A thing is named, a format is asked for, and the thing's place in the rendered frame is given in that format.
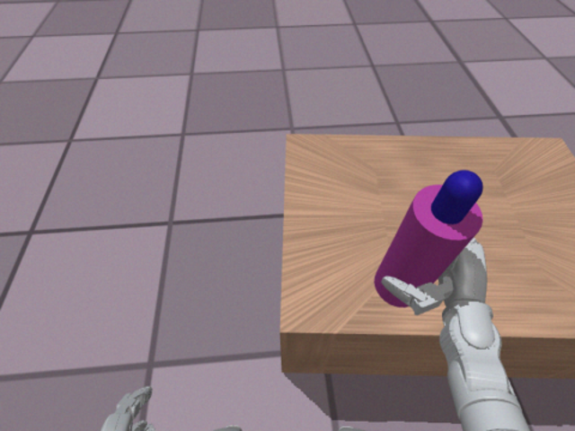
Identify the left robot hand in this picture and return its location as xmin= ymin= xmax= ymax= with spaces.
xmin=101 ymin=386 xmax=155 ymax=431

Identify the right robot arm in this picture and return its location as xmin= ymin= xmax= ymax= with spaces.
xmin=439 ymin=299 xmax=530 ymax=431

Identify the right robot hand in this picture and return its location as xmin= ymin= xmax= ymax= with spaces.
xmin=382 ymin=237 xmax=487 ymax=315

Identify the bottle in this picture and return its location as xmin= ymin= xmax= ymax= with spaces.
xmin=375 ymin=171 xmax=483 ymax=307

